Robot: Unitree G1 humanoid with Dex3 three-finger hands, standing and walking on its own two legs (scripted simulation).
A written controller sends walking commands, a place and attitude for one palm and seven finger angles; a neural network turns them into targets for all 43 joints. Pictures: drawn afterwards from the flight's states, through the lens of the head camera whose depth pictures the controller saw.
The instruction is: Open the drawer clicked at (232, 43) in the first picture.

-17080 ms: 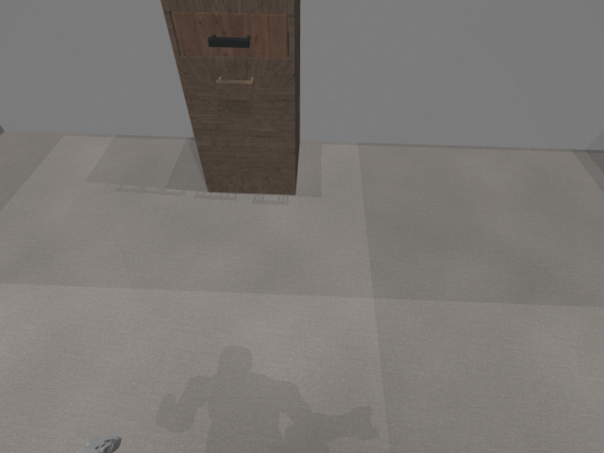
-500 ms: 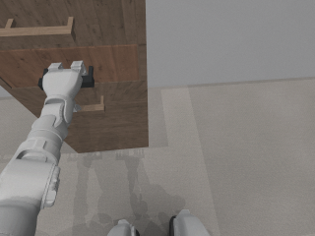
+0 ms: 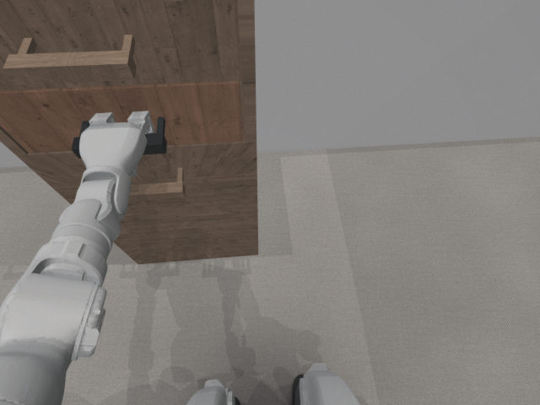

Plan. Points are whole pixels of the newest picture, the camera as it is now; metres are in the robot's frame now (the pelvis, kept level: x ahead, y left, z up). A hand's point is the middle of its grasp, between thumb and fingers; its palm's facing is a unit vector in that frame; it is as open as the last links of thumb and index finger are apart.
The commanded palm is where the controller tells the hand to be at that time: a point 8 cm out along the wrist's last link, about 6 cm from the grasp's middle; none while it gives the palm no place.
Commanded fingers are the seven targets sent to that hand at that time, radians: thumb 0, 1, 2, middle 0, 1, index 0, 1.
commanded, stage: pull the drawer open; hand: left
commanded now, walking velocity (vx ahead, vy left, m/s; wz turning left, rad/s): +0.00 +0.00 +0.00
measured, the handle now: (122, 135) +0.54 +0.21 +0.02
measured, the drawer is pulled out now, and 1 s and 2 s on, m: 0.00 0.01 0.17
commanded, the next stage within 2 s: none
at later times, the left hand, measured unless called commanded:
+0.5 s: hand (128, 172) +0.48 +0.20 +0.00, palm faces -0.05 -0.06 -1.00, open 5.6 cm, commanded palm +0.43 +0.21 +0.05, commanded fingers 0.00 0.90 0.90 -0.40 -1.35 -0.40 -1.35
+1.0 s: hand (127, 171) +0.48 +0.20 +0.00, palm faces -0.08 -0.03 -1.00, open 5.6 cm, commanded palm +0.45 +0.20 +0.05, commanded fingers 0.00 0.90 0.90 -0.40 -1.35 -0.40 -1.35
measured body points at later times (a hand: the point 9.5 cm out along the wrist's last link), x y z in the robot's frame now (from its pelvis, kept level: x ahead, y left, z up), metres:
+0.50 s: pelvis +0.04 +0.01 +0.01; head +0.14 +0.00 +0.45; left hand +0.47 +0.20 +0.05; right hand +0.06 -0.27 -0.12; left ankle -0.02 +0.10 -0.69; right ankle +0.02 -0.12 -0.69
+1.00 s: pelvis +0.02 +0.00 +0.01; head +0.13 -0.01 +0.44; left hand +0.48 +0.20 +0.05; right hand +0.05 -0.27 -0.13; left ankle -0.02 +0.10 -0.69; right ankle +0.02 -0.12 -0.69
